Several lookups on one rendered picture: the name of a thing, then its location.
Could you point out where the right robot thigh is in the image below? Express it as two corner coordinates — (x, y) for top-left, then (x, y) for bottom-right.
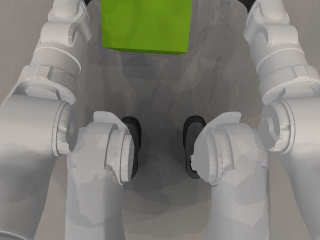
(198, 123), (271, 240)

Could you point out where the robot thigh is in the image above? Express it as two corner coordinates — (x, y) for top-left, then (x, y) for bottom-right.
(64, 122), (135, 240)
(198, 123), (271, 240)

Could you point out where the robot right upper arm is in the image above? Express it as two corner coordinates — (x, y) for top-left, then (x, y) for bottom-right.
(258, 96), (320, 240)

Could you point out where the carton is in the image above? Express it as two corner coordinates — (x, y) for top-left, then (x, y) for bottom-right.
(101, 0), (192, 55)

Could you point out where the robot right hand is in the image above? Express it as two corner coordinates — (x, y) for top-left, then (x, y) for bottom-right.
(238, 0), (256, 13)

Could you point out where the left robot thigh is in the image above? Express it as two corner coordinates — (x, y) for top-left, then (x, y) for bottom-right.
(64, 122), (135, 240)

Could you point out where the robot left upper arm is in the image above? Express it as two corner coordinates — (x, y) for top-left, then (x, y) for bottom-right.
(0, 94), (79, 240)

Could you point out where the robot left forearm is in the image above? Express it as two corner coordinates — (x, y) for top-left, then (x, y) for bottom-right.
(0, 0), (93, 110)

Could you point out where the robot right forearm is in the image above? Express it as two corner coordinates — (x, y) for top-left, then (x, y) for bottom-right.
(243, 0), (320, 106)

